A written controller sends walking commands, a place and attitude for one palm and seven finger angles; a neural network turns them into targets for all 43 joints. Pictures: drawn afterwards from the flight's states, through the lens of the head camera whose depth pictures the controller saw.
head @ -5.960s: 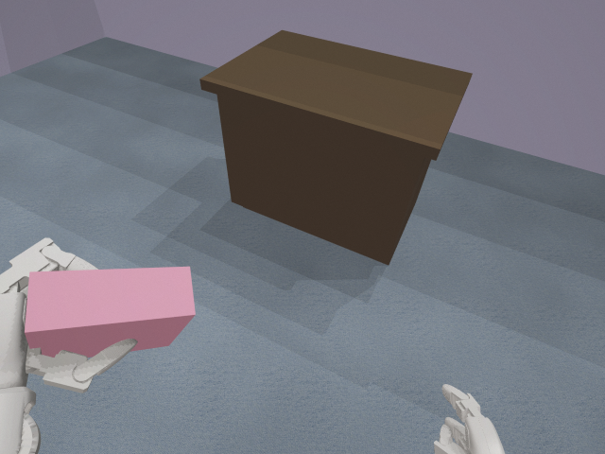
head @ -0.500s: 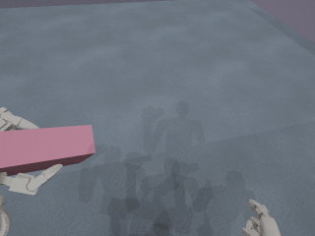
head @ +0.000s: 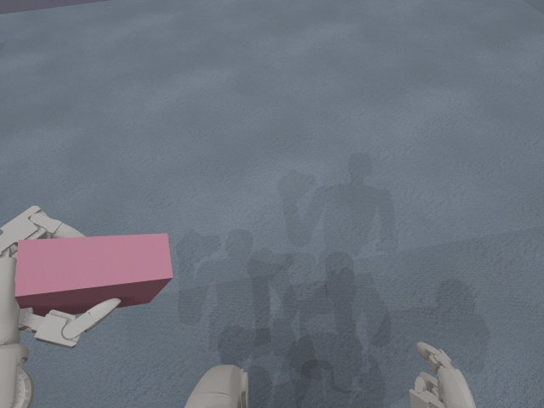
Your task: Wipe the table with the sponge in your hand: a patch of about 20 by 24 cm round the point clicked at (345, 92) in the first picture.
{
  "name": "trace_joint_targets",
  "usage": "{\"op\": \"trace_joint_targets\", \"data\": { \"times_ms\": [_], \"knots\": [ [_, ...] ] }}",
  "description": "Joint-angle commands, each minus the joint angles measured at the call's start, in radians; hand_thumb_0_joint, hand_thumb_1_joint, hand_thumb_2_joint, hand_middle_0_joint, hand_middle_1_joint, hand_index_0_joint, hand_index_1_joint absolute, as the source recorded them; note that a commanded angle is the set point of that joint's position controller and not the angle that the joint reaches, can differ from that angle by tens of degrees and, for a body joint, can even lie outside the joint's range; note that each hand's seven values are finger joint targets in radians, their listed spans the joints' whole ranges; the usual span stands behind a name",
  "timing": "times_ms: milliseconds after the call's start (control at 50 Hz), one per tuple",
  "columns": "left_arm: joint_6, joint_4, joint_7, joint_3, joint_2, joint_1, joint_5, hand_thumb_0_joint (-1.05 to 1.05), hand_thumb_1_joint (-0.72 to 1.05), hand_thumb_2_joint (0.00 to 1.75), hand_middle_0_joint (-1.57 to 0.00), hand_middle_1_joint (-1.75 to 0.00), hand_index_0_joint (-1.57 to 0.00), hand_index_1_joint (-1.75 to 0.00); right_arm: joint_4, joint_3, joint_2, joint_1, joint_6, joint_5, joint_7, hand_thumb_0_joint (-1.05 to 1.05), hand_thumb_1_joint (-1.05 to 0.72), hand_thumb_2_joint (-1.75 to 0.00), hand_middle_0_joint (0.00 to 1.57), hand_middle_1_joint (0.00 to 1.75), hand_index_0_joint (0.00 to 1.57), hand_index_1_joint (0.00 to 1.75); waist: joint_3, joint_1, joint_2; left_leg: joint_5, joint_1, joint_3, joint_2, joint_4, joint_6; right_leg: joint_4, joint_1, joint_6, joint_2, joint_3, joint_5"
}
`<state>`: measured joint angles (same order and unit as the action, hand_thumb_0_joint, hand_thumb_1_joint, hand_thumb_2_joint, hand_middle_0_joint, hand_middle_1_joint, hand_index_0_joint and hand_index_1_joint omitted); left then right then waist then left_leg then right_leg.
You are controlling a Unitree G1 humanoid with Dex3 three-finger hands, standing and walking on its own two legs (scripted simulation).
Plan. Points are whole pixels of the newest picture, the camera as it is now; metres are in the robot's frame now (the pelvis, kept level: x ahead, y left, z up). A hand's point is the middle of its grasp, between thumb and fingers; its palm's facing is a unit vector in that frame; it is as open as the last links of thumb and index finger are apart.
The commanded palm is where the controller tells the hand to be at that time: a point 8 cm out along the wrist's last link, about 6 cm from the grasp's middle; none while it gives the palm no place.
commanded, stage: walk to a spot facing it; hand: left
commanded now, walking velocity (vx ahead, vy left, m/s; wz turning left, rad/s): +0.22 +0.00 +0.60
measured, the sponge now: (119, 275) +0.24 +0.19 +0.13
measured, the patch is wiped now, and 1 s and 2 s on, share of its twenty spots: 0.00 0.00 0.00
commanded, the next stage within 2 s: turn to face it in 0.16 s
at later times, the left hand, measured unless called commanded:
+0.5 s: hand (11, 230) +0.26 +0.28 +0.19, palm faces +0.51 -0.72 -0.47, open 9.7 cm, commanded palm +0.19 +0.32 +0.18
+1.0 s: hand (4, 316) +0.17 +0.24 +0.19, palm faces +0.71 -0.52 -0.47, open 9.7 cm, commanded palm +0.09 +0.26 +0.18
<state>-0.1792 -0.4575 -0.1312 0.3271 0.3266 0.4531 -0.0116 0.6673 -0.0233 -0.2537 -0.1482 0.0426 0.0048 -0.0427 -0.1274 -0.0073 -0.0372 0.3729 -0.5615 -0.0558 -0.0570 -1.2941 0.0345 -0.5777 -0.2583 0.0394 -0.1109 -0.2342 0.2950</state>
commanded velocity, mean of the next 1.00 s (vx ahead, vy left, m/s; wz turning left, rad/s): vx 0.04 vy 0.00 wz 0.59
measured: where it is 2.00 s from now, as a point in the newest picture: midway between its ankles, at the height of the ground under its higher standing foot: outside the picture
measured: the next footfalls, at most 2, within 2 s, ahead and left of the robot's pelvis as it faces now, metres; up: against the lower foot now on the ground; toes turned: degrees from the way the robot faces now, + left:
left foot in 0.26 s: +0.16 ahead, +0.15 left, +0.00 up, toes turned +17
right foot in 0.66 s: +0.20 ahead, -0.12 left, +0.00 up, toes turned +12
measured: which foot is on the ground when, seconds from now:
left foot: up 0.00-0.24, down 0.26-0.66, up 0.68-1.00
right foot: down 0.00-0.26, up 0.28-0.64, down 0.66-1.00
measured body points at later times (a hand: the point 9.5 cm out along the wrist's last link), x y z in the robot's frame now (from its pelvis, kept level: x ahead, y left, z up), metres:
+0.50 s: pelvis +0.09 +0.01 +0.00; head +0.15 +0.04 +0.44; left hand +0.23 +0.31 +0.22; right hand +0.31 -0.13 -0.09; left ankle +0.12 +0.13 -0.73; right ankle +0.14 -0.13 -0.67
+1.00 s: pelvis +0.10 -0.07 +0.00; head +0.13 -0.05 +0.45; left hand +0.13 +0.26 +0.22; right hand +0.39 -0.21 -0.07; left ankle +0.02 +0.06 -0.70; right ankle +0.16 -0.13 -0.73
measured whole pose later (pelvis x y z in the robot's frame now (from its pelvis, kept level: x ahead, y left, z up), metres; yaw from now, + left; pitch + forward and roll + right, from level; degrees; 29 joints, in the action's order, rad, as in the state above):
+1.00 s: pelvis +0.10 -0.07 +0.00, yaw +31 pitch +0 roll +3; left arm -0.16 -0.65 -0.16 0.39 0.43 0.51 -0.05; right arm 0.54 -0.05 -0.27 -0.16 0.04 -0.01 -0.09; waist -0.09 -0.02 0.05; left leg 0.46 -0.35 -0.11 -0.06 -0.77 0.06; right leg -0.58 -0.29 0.04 -0.16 -0.29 0.27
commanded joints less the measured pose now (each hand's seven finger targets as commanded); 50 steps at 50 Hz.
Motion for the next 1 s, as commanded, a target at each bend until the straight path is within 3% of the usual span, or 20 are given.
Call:
{"op": "trace_joint_targets", "data": {
  "times_ms": [0,140,180,200,220,240,260,280,300,360,420,540,600,620,640,660,700,780,900,980],
  "knots": [
    [-0.107,-0.371,-0.05,0.23,0.283,-0.018,-0.016,0.0,0.1,1.3,-1.2,-1.6,-1.2,-1.6,-0.206,-0.033,-0.042,0.079,0.047,-0.008,-0.005,0.0,-0.9,-0.9,0.2,0.3,0.2,0.3,0.194,0.02,0.116,-0.046,-0.073,-0.007,-0.062,0.204,0.004,0.257,0.214,0.085,-0.284,0.166,-0.385],
    [-0.082,-0.361,-0.079,0.243,0.226,0.126,-0.04,0.0,0.1,1.3,-1.2,-1.6,-1.2,-1.6,-0.269,-0.049,-0.022,0.019,0.034,-0.007,-0.007,0.0,-0.9,-0.9,0.2,0.3,0.2,0.3,0.232,0.048,0.206,-0.046,0.089,-0.17,-0.009,0.618,-0.009,0.11,0.26,0.066,-0.279,0.069,-0.599],
    [-0.079,-0.355,-0.083,0.239,0.23,0.093,-0.042,0.0,0.1,1.3,-1.2,-1.6,-1.2,-1.6,-0.263,-0.061,-0.032,-0.015,0.03,-0.007,-0.014,0.0,-0.9,-0.9,0.2,0.3,0.2,0.3,0.285,0.008,0.184,-0.122,0.256,-0.214,0.055,0.737,-0.012,-0.065,0.207,0.022,-0.247,0.017,-0.628],
    [-0.082,-0.363,-0.084,0.225,0.23,0.065,-0.043,0.0,0.1,1.3,-1.2,-1.6,-1.2,-1.6,-0.264,-0.067,-0.039,-0.028,0.026,-0.006,-0.021,0.0,-0.9,-0.9,0.2,0.3,0.2,0.3,0.319,-0.022,0.11,-0.187,0.408,-0.205,0.065,0.805,-0.027,-0.232,0.118,-0.016,-0.217,-0.007,-0.606],
    [-0.092,-0.383,-0.081,0.196,0.205,0.067,-0.041,0.0,0.1,1.3,-1.2,-1.6,-1.2,-1.6,-0.266,-0.073,-0.058,-0.026,0.029,-0.002,-0.025,0.0,-0.9,-0.9,0.2,0.3,0.2,0.3,0.355,-0.034,-0.084,-0.306,0.582,-0.01,-0.045,0.854,-0.087,-0.475,-0.046,-0.063,-0.143,-0.018,-0.309],
    [-0.119,-0.44,-0.079,0.195,0.212,0.044,-0.044,0.0,0.1,1.3,-1.2,-1.6,-1.2,-1.6,-0.277,-0.067,-0.075,-0.001,0.041,-0.003,-0.02,0.0,-0.9,-0.9,0.2,0.3,0.2,0.3,0.365,-0.007,-0.342,-0.807,0.686,0.452,-0.35,0.872,-0.262,-0.701,-0.3,-0.112,0.023,0.052,0.347],
    [-0.129,-0.426,-0.075,0.23,0.282,0.005,-0.014,0.0,0.1,1.3,-1.2,-1.6,-1.2,-1.6,-0.271,-0.05,-0.066,-0.014,0.057,-0.004,-0.005,0.0,-0.9,-0.9,0.2,0.3,0.2,0.3,0.336,-0.011,-0.277,-0.924,0.688,0.6,-0.43,0.877,-0.338,-0.8,-0.402,-0.089,0.031,0.175,0.43],
    [-0.119,-0.375,-0.05,0.221,0.292,-0.037,-0.007,0.0,0.1,1.3,-1.2,-1.6,-1.2,-1.6,-0.25,-0.049,-0.082,0.005,0.061,0.001,0.007,0.0,-0.9,-0.9,0.2,0.3,0.2,0.3,0.291,-0.014,-0.149,-0.78,0.596,0.515,-0.4,0.891,-0.304,-0.805,-0.415,-0.086,-0.014,0.223,0.332],
    [-0.114,-0.404,-0.045,0.227,0.286,-0.06,-0.012,0.0,0.1,1.3,-1.2,-1.6,-1.2,-1.6,-0.241,-0.067,-0.09,0.008,0.055,0.009,0.003,0.0,-0.9,-0.9,0.2,0.3,0.2,0.3,0.289,-0.014,-0.143,-0.692,0.548,0.45,-0.36,0.89,-0.296,-0.799,-0.41,-0.101,-0.023,0.223,0.297],
    [-0.11,-0.515,-0.039,0.227,0.282,-0.005,-0.028,0.0,0.1,1.3,-1.2,-1.6,-1.2,-1.6,-0.23,-0.056,-0.065,0.019,0.071,0.017,0.011,0.0,-0.9,-0.9,0.2,0.3,0.2,0.3,0.262,0.001,-0.22,-0.561,0.445,0.266,-0.239,0.916,-0.23,-0.66,-0.359,-0.119,-0.008,0.193,0.169],
    [-0.095,-0.546,-0.034,0.226,0.258,0.068,-0.054,0.0,0.1,1.3,-1.2,-1.6,-1.2,-1.6,-0.236,-0.042,-0.055,0.017,0.092,0.011,0.022,0.0,-0.9,-0.9,0.2,0.3,0.2,0.3,0.288,0.005,-0.27,-0.504,0.359,0.178,-0.183,0.946,-0.18,-0.46,-0.214,-0.13,0.022,0.142,0.079],
    [-0.037,-0.324,-0.018,0.198,0.192,0.107,-0.072,0.0,0.1,1.3,-1.2,-1.6,-1.2,-1.6,-0.221,-0.035,-0.055,-0.013,0.092,0.014,0.013,0.0,-0.9,-0.9,0.2,0.3,0.2,0.3,0.271,-0.001,-0.187,-0.557,0.37,0.234,-0.201,0.891,-0.176,-0.14,-0.087,-0.144,0.095,0.104,0.108],
    [-0.014,-0.251,-0.011,0.171,0.177,0.025,-0.061,0.0,0.1,1.3,-1.2,-1.6,-1.2,-1.6,-0.217,-0.026,-0.052,0.008,0.086,0.015,0.005,0.0,-0.9,-0.9,0.2,0.3,0.2,0.3,0.261,0.02,-0.108,-0.395,0.288,0.234,-0.16,0.788,-0.129,0.119,0.072,-0.138,0.093,0.114,-0.004],
    [-0.009,-0.256,-0.011,0.158,0.182,-0.022,-0.047,0.0,0.1,1.3,-1.2,-1.6,-1.2,-1.6,-0.22,-0.019,-0.036,0.008,0.083,0.024,0.002,0.0,-0.9,-0.9,0.2,0.3,0.2,0.3,0.254,0.02,-0.015,-0.238,0.246,0.162,-0.09,0.698,-0.086,0.255,0.128,-0.114,0.013,0.16,-0.132],
    [0.0,-0.243,-0.02,0.162,0.232,-0.055,-0.035,0.0,0.1,1.3,-1.2,-1.6,-1.2,-1.6,-0.23,-0.009,-0.004,0.014,0.081,0.024,-0.003,0.0,-0.9,-0.9,0.2,0.3,0.2,0.3,0.245,0.011,0.254,0.068,0.038,0.051,0.031,0.478,-0.02,0.284,0.263,-0.03,-0.221,0.396,-0.349],
    [0.011,-0.22,-0.031,0.188,0.277,-0.082,-0.049,0.0,0.1,1.3,-1.2,-1.6,-1.2,-1.6,-0.236,-0.014,-0.029,0.041,0.094,0.018,-0.014,0.0,-0.9,-0.9,0.2,0.3,0.2,0.3,0.235,0.023,0.341,0.25,-0.049,0.057,0.086,0.186,0.009,0.259,0.213,0.057,-0.38,0.549,-0.569],
    [0.006,-0.25,-0.026,0.11,0.212,-0.141,-0.04,0.0,0.1,1.3,-1.2,-1.6,-1.2,-1.6,-0.21,-0.028,-0.053,0.06,0.1,0.008,-0.014,0.0,-0.9,-0.9,0.2,0.3,0.2,0.3,0.205,0.004,0.26,0.127,-0.028,0.107,0.038,-0.039,0.03,0.252,0.108,0.06,-0.353,0.413,-0.486],
    [-0.036,-0.336,-0.04,0.159,0.259,-0.085,-0.027,0.0,0.1,1.3,-1.2,-1.6,-1.2,-1.6,-0.221,-0.005,-0.026,0.121,0.074,-0.005,-0.043,0.0,-0.9,-0.9,0.2,0.3,0.2,0.3,0.19,0.02,0.141,0.082,-0.004,0.039,0.012,0.064,0.04,0.202,0.14,0.059,-0.262,0.183,-0.611],
    [-0.041,-0.377,-0.071,0.24,0.275,0.048,-0.047,0.0,0.1,1.3,-1.2,-1.6,-1.2,-1.6,-0.27,-0.026,-0.027,0.072,0.049,-0.017,-0.055,0.0,-0.9,-0.9,0.2,0.3,0.2,0.3,0.28,0.051,0.186,0.105,0.115,-0.069,0.009,0.481,0.022,0.151,0.249,0.083,-0.281,0.158,-0.668],
    [-0.033,-0.339,-0.07,0.229,0.231,0.099,-0.056,0.0,0.1,1.3,-1.2,-1.6,-1.2,-1.6,-0.279,-0.034,-0.034,0.014,0.024,-0.012,-0.043,0.0,-0.9,-0.9,0.2,0.3,0.2,0.3,0.324,0.02,0.175,-0.011,0.232,-0.088,0.034,0.735,0.014,0.02,0.228,0.04,-0.271,0.123,-0.629]
  ]
}}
